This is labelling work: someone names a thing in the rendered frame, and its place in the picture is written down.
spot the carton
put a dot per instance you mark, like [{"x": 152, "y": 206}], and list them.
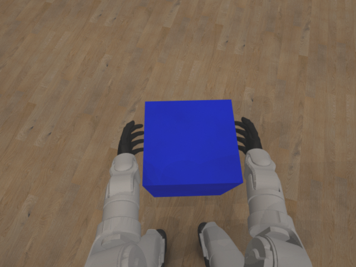
[{"x": 190, "y": 148}]

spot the right robot forearm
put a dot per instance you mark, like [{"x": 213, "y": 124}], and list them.
[{"x": 268, "y": 215}]

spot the right robot hand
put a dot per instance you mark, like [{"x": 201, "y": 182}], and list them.
[{"x": 251, "y": 140}]

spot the right robot upper arm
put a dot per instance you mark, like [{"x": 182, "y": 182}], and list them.
[{"x": 265, "y": 251}]

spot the left robot forearm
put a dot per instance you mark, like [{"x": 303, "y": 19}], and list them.
[{"x": 120, "y": 219}]

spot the left robot upper arm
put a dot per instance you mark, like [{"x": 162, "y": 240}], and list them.
[{"x": 125, "y": 255}]

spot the left robot hand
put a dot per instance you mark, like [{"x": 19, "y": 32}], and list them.
[{"x": 126, "y": 145}]

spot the right robot foot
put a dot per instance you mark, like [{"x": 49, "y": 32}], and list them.
[{"x": 201, "y": 226}]

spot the right robot shin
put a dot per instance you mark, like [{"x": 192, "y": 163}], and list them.
[{"x": 209, "y": 224}]

